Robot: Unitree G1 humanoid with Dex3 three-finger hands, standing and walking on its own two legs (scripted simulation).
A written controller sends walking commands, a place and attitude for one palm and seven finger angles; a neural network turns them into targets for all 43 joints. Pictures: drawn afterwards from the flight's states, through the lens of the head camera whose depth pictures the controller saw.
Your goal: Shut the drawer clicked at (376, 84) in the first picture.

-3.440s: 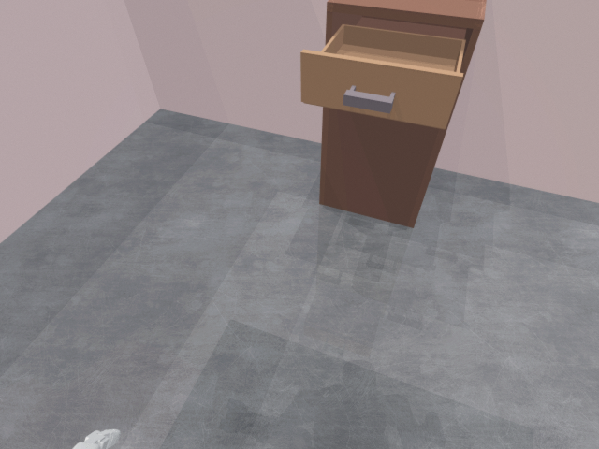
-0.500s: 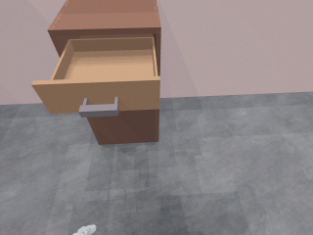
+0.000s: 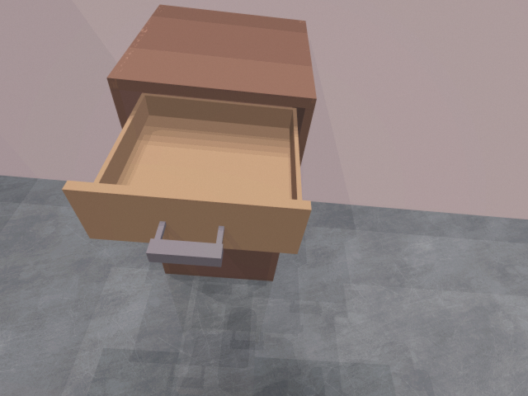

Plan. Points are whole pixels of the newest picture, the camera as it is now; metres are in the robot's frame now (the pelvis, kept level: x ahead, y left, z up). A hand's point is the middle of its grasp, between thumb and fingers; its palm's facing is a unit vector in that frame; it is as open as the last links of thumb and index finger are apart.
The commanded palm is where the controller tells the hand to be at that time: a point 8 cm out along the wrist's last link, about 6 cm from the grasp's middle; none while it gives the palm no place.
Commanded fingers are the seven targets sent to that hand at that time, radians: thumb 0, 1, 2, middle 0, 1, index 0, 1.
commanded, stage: come to a stop and stand still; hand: left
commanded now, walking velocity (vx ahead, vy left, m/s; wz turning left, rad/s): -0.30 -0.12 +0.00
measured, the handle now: (188, 240) +0.35 +0.16 +0.00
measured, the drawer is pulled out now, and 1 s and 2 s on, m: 0.29 0.29 0.29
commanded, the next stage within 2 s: look again from close up in 1.56 s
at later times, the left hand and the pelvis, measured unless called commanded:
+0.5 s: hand out of the picture +0.08 +0.15 -0.16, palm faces +0.09 -0.96 -0.26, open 7.3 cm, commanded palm none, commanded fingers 0.00 0.90 0.90 -0.20 -0.30 -0.20 -0.30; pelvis +0.01 -0.04 +0.00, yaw +2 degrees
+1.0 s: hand out of the picture -0.05 +0.15 -0.17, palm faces +0.04 -0.98 -0.18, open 7.4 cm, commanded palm none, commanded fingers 0.00 0.90 0.90 -0.20 -0.30 -0.20 -0.30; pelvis -0.03 -0.02 +0.01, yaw +1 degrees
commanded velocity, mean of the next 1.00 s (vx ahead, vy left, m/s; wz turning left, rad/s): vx -0.01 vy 0.00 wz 0.00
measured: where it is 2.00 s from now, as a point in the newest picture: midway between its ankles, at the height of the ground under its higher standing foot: outside the picture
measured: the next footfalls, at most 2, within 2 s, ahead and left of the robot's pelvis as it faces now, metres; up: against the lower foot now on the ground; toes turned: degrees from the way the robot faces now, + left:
right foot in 0.24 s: +0.14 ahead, -0.15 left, +0.00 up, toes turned -5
left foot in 0.62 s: +0.00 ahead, +0.10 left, +0.00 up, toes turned +4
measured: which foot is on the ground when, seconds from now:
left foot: down 0.00-0.26, up 0.28-0.60, down 0.62-1.00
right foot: up 0.00-0.22, down 0.24-0.64, up 0.66-1.00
